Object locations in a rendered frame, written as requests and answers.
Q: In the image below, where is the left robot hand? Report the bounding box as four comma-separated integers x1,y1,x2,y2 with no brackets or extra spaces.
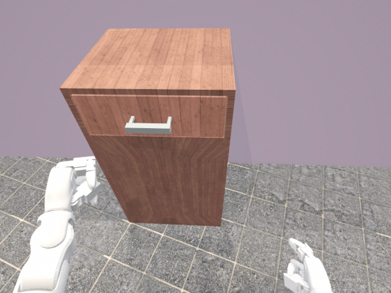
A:
45,156,101,214

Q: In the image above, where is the right robot hand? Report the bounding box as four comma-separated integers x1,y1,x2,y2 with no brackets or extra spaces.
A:
283,238,332,293

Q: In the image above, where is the left robot forearm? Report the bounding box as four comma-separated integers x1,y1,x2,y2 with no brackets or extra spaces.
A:
13,210,76,293

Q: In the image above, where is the handle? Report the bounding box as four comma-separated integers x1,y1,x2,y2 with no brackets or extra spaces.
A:
125,116,172,134

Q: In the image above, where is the cabinet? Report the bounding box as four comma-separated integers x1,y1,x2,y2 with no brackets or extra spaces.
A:
60,28,236,226

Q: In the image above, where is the drawer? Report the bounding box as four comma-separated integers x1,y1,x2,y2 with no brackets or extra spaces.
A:
71,94,226,137

